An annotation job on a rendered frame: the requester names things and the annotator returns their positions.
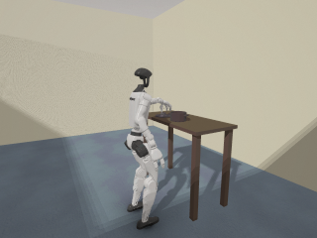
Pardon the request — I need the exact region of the left robot hand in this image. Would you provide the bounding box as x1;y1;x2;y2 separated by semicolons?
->
159;100;172;113

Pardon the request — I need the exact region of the right robot forearm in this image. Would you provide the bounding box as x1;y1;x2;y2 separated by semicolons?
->
138;117;157;150

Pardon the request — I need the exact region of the pot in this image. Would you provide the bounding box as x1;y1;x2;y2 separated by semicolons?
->
168;111;189;122

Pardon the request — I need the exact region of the left robot forearm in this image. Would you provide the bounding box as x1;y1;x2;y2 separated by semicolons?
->
150;97;163;105

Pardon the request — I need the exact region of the robot right thigh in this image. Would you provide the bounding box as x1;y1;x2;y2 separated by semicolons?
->
134;141;159;188

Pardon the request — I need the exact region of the robot left shin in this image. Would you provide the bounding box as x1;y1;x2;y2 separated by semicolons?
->
132;172;148;206

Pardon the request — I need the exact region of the right robot upper arm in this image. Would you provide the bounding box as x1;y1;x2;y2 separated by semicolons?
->
135;92;152;126

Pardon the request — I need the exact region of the right robot hand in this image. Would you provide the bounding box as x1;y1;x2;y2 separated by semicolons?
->
151;148;165;172

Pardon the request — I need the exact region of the table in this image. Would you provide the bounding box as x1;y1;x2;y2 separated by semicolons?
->
143;110;238;221

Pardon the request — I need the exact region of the lid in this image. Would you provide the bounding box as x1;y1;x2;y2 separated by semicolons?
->
155;114;170;118

